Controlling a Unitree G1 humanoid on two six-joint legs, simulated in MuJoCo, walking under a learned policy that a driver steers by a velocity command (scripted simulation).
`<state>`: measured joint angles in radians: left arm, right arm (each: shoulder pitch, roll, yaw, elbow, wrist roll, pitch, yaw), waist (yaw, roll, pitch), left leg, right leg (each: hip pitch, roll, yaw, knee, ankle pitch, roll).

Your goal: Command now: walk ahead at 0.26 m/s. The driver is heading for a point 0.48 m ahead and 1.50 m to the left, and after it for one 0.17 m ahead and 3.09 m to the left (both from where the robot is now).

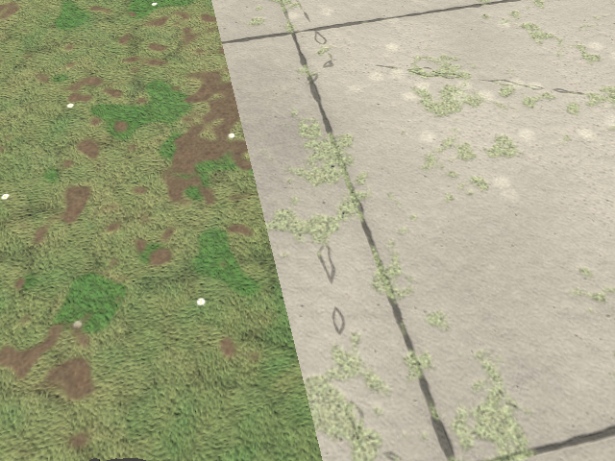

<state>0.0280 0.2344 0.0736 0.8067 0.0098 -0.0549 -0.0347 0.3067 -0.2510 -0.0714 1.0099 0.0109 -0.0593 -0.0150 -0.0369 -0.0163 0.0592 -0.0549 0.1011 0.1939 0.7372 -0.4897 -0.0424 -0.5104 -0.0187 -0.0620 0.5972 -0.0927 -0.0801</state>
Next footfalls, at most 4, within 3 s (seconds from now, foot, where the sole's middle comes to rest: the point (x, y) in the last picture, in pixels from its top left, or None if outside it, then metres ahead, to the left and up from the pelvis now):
0.50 left None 0.14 0.15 -0.75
1.00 right None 0.25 -0.05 -0.75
1.40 left None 0.07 0.16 -0.75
1.88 right None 0.26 0.04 -0.75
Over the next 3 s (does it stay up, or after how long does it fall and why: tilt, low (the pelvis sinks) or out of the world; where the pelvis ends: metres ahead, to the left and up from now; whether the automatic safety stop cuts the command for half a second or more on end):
stays up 0.11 0.24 0.02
